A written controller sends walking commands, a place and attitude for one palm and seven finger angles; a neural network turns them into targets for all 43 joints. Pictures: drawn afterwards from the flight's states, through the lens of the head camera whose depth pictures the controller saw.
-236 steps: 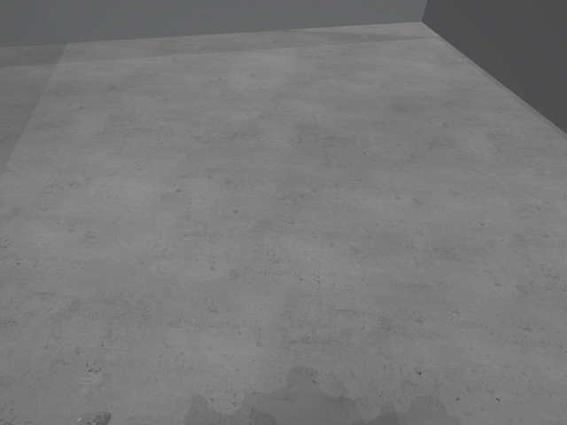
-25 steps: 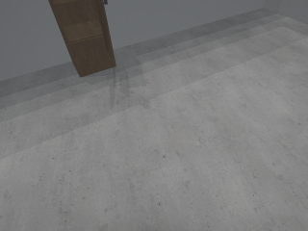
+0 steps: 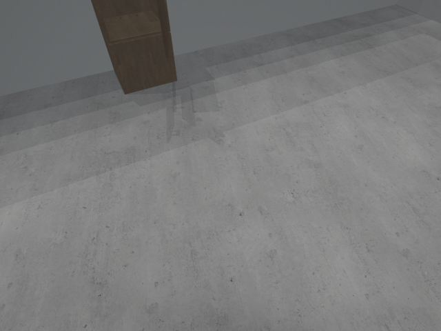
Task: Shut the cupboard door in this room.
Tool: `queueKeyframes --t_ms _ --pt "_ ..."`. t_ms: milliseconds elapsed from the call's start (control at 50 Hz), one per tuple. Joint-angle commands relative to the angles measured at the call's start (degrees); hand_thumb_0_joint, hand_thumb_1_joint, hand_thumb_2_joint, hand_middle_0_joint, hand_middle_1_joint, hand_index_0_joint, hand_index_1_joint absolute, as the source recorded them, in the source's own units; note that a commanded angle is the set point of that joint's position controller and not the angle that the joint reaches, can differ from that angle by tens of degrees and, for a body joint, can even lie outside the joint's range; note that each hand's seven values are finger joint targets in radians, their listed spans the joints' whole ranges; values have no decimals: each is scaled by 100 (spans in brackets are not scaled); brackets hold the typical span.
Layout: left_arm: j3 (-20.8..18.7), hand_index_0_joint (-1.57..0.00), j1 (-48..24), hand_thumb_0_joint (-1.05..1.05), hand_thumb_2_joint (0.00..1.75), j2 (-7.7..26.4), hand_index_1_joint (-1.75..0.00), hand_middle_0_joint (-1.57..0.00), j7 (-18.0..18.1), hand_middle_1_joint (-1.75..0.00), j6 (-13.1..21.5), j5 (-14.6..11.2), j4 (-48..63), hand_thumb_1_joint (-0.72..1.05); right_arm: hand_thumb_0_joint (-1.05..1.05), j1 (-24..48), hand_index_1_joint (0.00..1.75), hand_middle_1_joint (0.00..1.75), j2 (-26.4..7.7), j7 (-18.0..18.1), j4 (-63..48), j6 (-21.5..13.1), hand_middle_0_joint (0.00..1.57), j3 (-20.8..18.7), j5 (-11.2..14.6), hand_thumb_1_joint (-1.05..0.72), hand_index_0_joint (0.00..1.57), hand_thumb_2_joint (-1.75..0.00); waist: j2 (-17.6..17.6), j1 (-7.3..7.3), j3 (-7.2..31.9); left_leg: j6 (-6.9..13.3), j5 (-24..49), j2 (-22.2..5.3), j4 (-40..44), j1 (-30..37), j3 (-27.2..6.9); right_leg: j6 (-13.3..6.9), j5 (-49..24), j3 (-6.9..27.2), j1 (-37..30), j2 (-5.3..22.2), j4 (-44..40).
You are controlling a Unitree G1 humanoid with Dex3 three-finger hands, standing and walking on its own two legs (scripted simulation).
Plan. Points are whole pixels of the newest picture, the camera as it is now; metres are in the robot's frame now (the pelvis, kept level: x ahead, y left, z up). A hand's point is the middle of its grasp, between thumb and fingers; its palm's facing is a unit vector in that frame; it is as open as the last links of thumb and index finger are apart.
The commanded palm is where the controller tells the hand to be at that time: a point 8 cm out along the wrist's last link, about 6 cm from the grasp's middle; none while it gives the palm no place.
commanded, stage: stand and wait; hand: left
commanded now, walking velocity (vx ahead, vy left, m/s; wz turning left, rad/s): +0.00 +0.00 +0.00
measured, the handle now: out of the picture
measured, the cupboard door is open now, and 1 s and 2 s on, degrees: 71 71 71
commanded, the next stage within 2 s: turn or walk to find it in 0.30 s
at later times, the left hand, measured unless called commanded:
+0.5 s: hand out of the picture +0.01 +0.18 -0.17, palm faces +0.15 -0.96 -0.23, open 7.3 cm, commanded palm none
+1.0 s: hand out of the picture -0.01 +0.23 -0.16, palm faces +0.31 -0.91 -0.27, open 7.4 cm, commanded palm none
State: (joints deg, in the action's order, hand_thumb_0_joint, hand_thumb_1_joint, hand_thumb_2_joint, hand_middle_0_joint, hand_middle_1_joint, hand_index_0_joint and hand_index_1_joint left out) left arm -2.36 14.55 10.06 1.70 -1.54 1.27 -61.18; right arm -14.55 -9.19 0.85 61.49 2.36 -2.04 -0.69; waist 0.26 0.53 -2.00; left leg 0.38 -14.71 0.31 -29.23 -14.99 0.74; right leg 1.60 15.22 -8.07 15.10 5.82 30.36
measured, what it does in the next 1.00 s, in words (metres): steps on the spot, turning left: left foot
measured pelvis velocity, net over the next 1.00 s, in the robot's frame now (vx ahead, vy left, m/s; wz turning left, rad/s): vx -0.03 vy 0.01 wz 0.29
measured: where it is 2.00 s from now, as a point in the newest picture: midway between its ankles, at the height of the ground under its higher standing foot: outside the picture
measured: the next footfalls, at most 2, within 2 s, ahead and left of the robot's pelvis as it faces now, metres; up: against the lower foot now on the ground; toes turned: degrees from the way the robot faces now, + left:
left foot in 0.70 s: +0.01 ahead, +0.13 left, +0.00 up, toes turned +17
right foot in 1.10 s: +0.04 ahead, -0.11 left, +0.00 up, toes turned +16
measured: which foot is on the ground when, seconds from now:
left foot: down 0.00-0.44, up 0.46-0.68, down 0.70-1.00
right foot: down 0.00-0.72, up 0.74-1.00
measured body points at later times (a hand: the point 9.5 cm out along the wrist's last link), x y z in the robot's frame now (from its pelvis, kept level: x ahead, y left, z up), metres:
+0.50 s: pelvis +0.00 -0.01 +0.00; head +0.01 -0.02 +0.45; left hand +0.01 +0.23 -0.15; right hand +0.08 -0.24 -0.16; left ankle -0.01 +0.11 -0.73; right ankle -0.01 -0.12 -0.74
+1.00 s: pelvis -0.03 +0.01 +0.00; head +0.01 +0.01 +0.45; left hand -0.03 +0.28 -0.14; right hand +0.10 -0.21 -0.15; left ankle -0.03 +0.12 -0.74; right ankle -0.01 -0.13 -0.69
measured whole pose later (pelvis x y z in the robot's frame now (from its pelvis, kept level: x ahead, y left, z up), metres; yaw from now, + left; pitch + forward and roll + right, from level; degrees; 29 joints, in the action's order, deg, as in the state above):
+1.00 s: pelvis -0.03 +0.01 +0.00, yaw +17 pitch +1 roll +0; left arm -3.6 9.8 13.2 1.2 -2.9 1.0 -54.9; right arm -11.3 -10.8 0.3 55.8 1.8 -2.6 -1.2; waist 0.1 -0.8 -3.1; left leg 1.5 -11.2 1.0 -26.1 -15.9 0.4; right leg 4.1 25.7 -2.3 22.7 4.1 51.4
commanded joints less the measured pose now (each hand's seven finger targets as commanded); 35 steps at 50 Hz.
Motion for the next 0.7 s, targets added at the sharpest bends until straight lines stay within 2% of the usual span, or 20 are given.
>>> queueKeyframes --t_ms 0,20,60,100,120,140,160,180,220,260,340,380,420,460,500,560,620,640,660,680 --pt "-241 -20 307 0 90 932 -30 -20 35 -30 99 10 429 90 0 -53 30 30 -588 -27 -598 -96 20 -174 -42 -90 20 -90 -1136 55 239 28 -27 -172 -492 -817 -62 -505 206 1121 -478 1182 -1051" --pt "-253 -20 300 0 90 982 -30 -20 40 -30 104 17 481 90 0 -20 30 30 -540 -25 -632 -76 20 -183 -50 -90 20 -90 -1378 89 278 -32 -408 -103 -1009 -705 90 -741 75 1345 -308 1499 -1259" --pt "-228 -20 130 0 90 930 -30 -20 66 -30 107 49 533 90 0 23 30 30 -496 -32 -666 -56 20 -193 -45 -90 20 -90 -1177 34 214 -67 -984 -223 -1595 -639 108 -958 -512 1256 -58 1637 -1218" --pt "-211 -20 -15 0 90 922 -30 -20 55 -30 117 55 522 90 0 -92 30 30 -374 -49 -585 -110 20 -135 -25 -90 20 -90 -933 -73 202 -104 -594 -284 -655 -232 162 -769 -1257 753 -65 1361 -628" --pt "-185 -20 -41 0 90 874 -30 -20 49 -30 104 12 484 90 0 -269 30 30 -423 -48 -482 -163 20 -110 -28 -90 20 -90 -643 -166 280 -72 340 -374 35 303 89 -510 -1127 474 169 1101 -227" --pt "-135 -20 74 0 90 663 -30 -20 22 -30 77 -35 507 90 0 -306 30 30 -663 -32 -447 -227 20 -115 -61 -90 20 -90 265 -125 326 119 1265 -851 495 568 -657 -157 -616 86 449 495 334" --pt "-67 -20 70 0 90 435 -30 -20 6 -30 64 -58 535 90 0 -236 30 30 -969 -6 -474 -252 20 -153 -68 -90 20 -90 899 -63 307 433 1466 -1429 952 426 -1295 82 221 -31 451 70 679" --pt "-17 -20 -134 0 90 393 -30 -20 32 -30 27 -45 513 90 0 -154 30 30 -1001 46 -403 -300 20 -158 -72 -90 20 -90 1437 -152 108 671 1575 -1620 1410 355 -1708 119 1068 134 616 -55 1261" --pt "-3 -20 -90 0 90 407 -30 -20 20 -30 -2 -33 380 90 0 44 30 30 -952 120 -355 -320 20 -105 -68 -90 20 -90 1101 -45 -46 900 1894 -1650 1380 265 -1529 41 1390 554 634 19 1789" --pt "38 -20 36 0 90 339 -30 -20 -12 -30 28 -45 250 90 0 168 30 30 -909 135 -343 -329 20 -82 -63 -90 20 -90 804 10 41 893 2314 -1509 1168 459 -1169 41 1239 577 488 -7 1382" --pt "46 -20 400 0 90 385 -30 -20 8 -30 125 -57 78 90 0 188 30 30 -897 109 -287 -291 20 -116 -1 -90 20 -90 521 96 297 520 2350 -1053 631 533 -798 101 -213 407 -374 -119 -502" --pt "-24 -20 405 0 90 742 -30 -20 52 -30 189 -20 114 90 0 204 30 30 -679 46 -382 -271 20 -113 43 -90 20 -90 -210 35 222 122 1300 -581 170 -159 -363 -132 -1304 1036 -834 571 -805" --pt "-139 -20 307 0 90 1060 -30 -20 48 -30 212 -14 224 90 0 357 30 30 -539 13 -523 -144 20 -118 -2 -90 20 -90 -1480 80 17 -126 -283 -122 -575 -548 99 -732 -1368 1676 -580 1356 -1209" --pt "-150 -20 329 0 90 975 -30 -20 65 -30 179 30 314 90 0 592 30 30 -632 -11 -637 -73 20 -184 -24 -90 20 -90 -1350 169 -153 -133 -1280 -151 -1776 -880 44 -1090 -1975 1651 -451 1599 -1264" --pt "-169 -20 226 0 90 978 -30 -20 64 -30 188 61 402 90 0 636 30 30 -545 -45 -644 -57 20 -185 10 -90 20 -90 -1004 131 -143 -160 -1453 -182 -2340 -1040 39 -1115 -2879 1195 -608 1490 -1014" --pt "-241 -20 207 0 90 1083 -30 -20 72 -30 186 87 474 90 0 692 30 30 -485 -89 -720 -65 20 -181 40 -90 20 -90 -1011 147 33 -219 -1350 -204 -1749 -869 216 -992 -3363 809 -885 1430 -681" --pt "-290 -20 114 0 90 1222 -30 -20 59 -30 145 49 536 90 0 455 30 30 -540 -100 -716 -79 20 -170 13 -90 20 -90 -1010 14 207 -226 -495 -170 -665 -172 462 -724 -2691 539 -591 1332 -346" --pt "-296 -20 66 0 90 1207 -30 -20 45 -30 123 15 568 90 0 286 30 30 -612 -110 -685 -107 20 -183 -4 -90 20 -90 -830 -90 302 -189 65 -191 8 291 466 -507 -2287 353 -374 1214 -47" --pt "-284 -20 60 0 90 1076 -30 -20 18 -30 85 -26 630 90 0 138 30 30 -867 -121 -692 -145 20 -235 -22 -90 20 -90 -142 -171 424 -57 813 -532 486 882 0 -209 -1420 100 177 944 543" --pt "-243 -20 132 0 90 773 -30 -20 -13 -30 44 -60 822 90 0 -25 30 30 -1379 -101 -754 -174 20 -339 -79 -90 20 -90 1275 -218 475 523 1992 -1692 803 1211 -1595 187 482 -211 1140 259 1509"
